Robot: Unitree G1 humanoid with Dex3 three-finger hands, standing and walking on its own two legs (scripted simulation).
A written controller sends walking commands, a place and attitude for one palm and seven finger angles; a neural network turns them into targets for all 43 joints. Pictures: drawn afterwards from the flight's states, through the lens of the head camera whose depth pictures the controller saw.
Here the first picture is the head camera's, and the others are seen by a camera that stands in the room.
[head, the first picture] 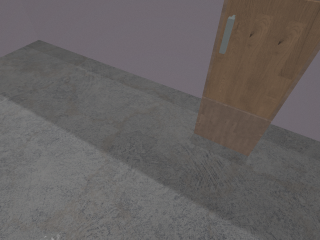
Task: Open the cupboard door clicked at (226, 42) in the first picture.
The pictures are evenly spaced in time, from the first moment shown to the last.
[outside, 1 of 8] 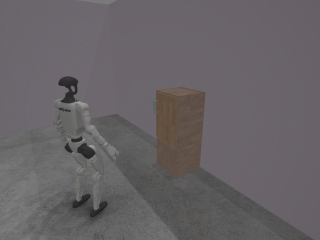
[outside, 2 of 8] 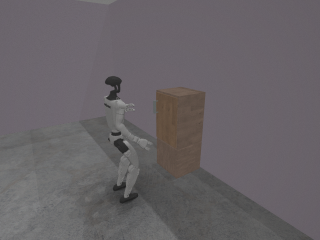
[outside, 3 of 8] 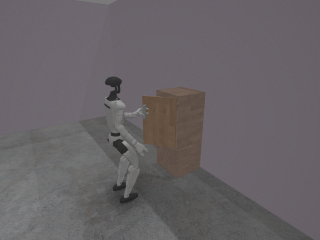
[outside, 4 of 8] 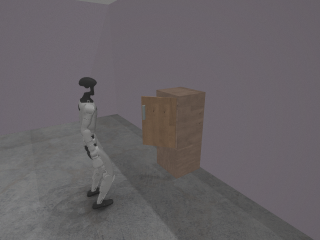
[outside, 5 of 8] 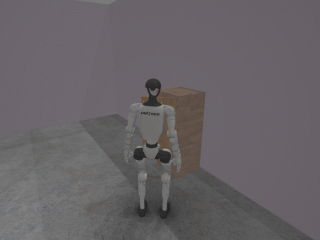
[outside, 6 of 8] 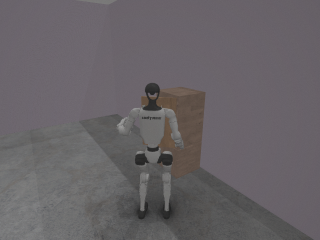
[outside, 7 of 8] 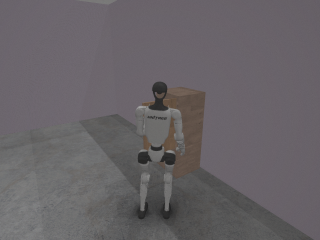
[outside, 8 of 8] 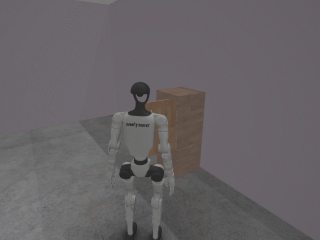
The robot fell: no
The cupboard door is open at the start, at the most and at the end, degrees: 0 89 88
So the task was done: yes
